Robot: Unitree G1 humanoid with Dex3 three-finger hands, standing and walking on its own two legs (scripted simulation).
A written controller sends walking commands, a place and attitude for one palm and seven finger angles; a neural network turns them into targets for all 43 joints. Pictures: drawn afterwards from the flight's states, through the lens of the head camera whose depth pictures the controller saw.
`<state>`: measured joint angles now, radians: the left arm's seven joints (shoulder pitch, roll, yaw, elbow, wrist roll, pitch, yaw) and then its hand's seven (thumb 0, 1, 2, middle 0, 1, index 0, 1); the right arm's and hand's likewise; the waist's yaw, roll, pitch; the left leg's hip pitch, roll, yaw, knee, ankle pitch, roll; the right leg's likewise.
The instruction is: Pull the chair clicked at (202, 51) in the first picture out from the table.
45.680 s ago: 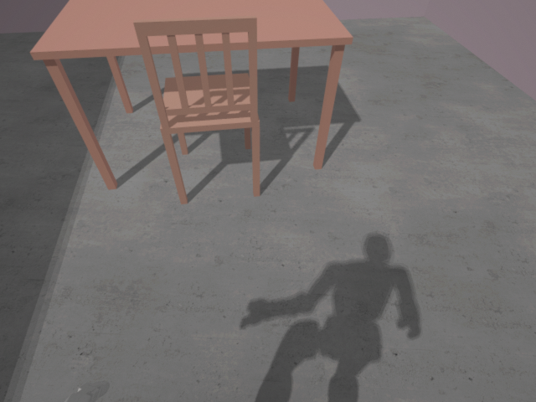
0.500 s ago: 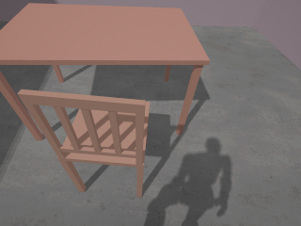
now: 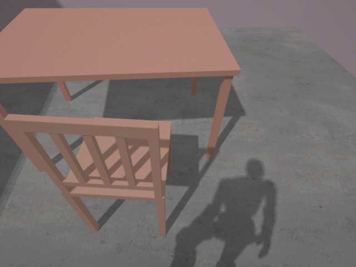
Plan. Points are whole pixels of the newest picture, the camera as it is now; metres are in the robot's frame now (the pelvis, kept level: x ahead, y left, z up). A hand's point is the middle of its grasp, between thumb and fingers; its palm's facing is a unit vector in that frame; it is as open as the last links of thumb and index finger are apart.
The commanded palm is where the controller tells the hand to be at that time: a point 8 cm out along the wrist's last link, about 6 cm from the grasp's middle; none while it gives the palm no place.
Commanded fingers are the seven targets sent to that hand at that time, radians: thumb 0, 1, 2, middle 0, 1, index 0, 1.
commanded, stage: look again from close up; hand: left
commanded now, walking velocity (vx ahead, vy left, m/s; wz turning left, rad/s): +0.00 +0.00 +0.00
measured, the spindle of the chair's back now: (99, 160) +0.43 +0.27 -0.09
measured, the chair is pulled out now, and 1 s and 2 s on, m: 0.29 0.29 0.29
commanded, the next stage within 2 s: none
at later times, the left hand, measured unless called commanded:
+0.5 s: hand out of the picture -0.04 +0.15 -0.17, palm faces +0.03 -0.98 -0.18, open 7.4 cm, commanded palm none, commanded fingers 0.00 0.90 0.90 -0.20 -0.30 -0.20 -0.30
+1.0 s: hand out of the picture -0.03 +0.13 -0.17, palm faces +0.04 -0.98 -0.18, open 7.4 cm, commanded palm none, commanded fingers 0.00 0.90 0.90 -0.20 -0.30 -0.20 -0.30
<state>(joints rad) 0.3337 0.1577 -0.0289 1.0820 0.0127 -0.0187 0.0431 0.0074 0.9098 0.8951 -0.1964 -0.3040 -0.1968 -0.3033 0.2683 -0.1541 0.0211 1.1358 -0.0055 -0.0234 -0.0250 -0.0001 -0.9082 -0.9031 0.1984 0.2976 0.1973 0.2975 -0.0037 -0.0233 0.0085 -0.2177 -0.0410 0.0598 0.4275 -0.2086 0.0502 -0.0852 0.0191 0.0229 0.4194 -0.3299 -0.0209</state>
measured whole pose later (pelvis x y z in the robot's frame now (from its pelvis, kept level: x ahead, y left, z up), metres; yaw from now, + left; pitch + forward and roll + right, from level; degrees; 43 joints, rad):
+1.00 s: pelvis +0.00 -0.03 +0.00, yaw +1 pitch -1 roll +1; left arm 0.37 0.14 -0.03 1.10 0.01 -0.02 0.04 0.01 0.91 0.90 -0.20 -0.30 -0.20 -0.30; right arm 0.27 -0.15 0.02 1.15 0.00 -0.02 -0.03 0.00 -0.91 -0.90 0.20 0.30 0.20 0.30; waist 0.01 -0.02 0.00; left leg -0.19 -0.02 0.03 0.41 -0.20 0.01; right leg -0.06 0.05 0.00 0.40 -0.33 -0.06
